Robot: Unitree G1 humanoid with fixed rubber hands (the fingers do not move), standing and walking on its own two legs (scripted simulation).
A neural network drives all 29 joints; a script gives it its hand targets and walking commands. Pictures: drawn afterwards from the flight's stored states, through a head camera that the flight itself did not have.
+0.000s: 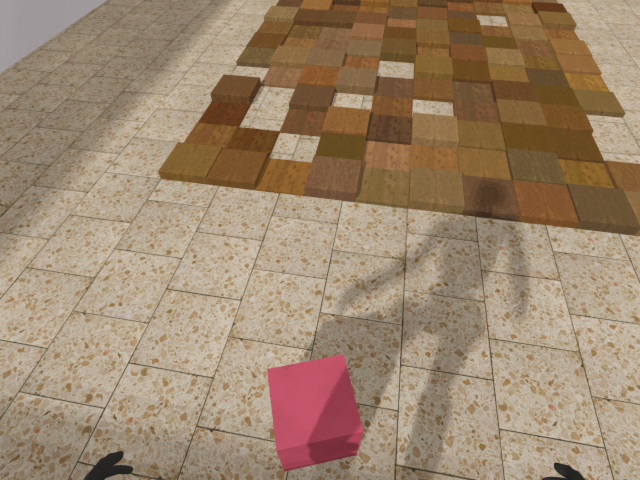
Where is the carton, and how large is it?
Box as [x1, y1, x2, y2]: [267, 354, 362, 471]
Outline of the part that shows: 343,354 267,369 276,450 284,471 356,454 362,433 362,428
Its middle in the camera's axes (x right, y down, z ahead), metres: -0.02 +0.47 +1.08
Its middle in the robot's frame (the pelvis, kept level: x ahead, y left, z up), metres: +0.39 +0.05 -0.66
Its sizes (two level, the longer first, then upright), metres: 0.210 0.200 0.250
